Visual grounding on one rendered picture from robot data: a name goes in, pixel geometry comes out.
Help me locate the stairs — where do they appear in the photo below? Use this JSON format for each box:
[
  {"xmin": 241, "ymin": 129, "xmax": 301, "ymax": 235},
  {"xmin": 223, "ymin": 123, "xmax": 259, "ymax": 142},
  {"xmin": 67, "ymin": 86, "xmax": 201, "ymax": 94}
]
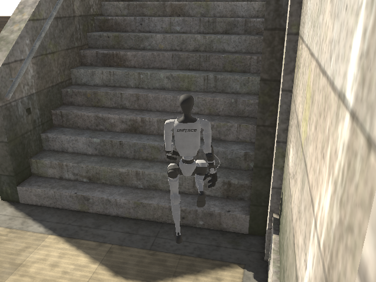
[{"xmin": 17, "ymin": 0, "xmax": 266, "ymax": 234}]

